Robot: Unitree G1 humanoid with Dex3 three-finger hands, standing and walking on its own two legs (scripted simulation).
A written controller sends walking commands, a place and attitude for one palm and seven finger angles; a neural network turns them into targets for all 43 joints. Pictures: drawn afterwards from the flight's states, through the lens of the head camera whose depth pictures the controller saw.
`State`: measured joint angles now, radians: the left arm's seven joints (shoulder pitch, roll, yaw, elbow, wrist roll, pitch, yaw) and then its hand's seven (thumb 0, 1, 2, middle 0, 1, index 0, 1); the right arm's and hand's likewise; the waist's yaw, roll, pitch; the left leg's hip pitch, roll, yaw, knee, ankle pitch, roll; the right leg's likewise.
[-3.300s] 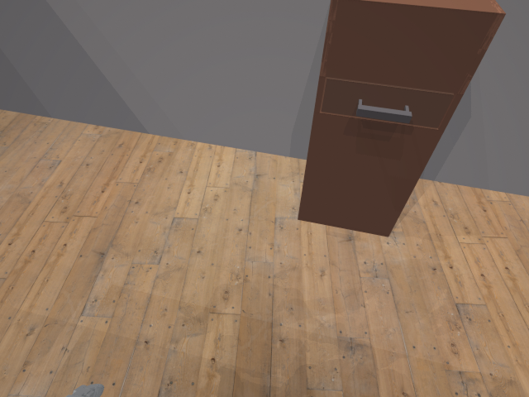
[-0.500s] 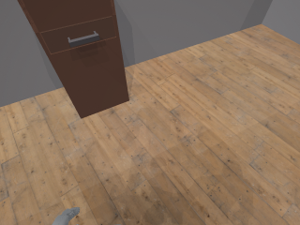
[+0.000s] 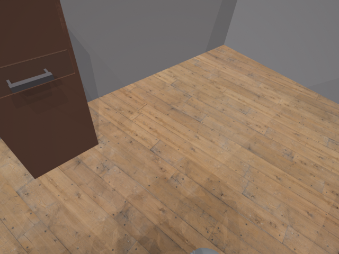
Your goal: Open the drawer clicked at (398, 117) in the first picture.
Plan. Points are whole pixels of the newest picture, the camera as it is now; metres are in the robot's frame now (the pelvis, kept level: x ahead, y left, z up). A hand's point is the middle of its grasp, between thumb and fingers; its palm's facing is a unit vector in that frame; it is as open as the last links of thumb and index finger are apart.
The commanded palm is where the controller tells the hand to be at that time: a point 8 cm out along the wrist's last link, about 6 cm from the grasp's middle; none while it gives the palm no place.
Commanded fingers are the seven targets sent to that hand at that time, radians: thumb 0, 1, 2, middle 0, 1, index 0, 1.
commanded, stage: walk to a spot facing it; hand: left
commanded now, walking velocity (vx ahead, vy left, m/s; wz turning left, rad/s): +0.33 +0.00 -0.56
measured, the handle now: (30, 79) +0.75 +0.64 -0.10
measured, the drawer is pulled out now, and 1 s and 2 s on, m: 0.00 0.00 0.00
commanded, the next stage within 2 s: turn to face it in 0.50 s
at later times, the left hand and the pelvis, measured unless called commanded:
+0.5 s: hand (150, 190) +0.34 +0.07 -0.17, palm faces -0.23 -0.95 -0.20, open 7.3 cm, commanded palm none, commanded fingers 0.00 0.90 0.90 -0.20 -0.30 -0.20 -0.30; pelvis +0.20 -0.08 -0.01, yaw -14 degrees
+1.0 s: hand (139, 179) +0.39 +0.12 -0.19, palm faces -0.05 -0.99 -0.15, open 7.4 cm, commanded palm none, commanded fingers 0.00 0.90 0.90 -0.20 -0.30 -0.20 -0.30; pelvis +0.34 -0.06 -0.01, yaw -7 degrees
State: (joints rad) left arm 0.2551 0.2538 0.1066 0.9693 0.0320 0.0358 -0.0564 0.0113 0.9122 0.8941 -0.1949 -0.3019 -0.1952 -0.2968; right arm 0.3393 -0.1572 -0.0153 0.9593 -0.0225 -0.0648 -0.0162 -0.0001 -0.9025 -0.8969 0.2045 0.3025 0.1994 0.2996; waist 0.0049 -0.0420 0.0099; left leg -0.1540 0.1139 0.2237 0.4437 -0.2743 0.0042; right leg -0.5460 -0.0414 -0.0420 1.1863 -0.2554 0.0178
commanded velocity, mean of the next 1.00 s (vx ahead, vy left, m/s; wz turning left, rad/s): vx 0.18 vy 0.00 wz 0.08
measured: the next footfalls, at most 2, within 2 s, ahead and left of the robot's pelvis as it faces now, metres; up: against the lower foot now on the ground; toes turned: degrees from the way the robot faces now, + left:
right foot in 0.32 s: +0.26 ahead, -0.17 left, +0.00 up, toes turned -19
left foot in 0.78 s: +0.46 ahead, -0.01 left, +0.00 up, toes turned -4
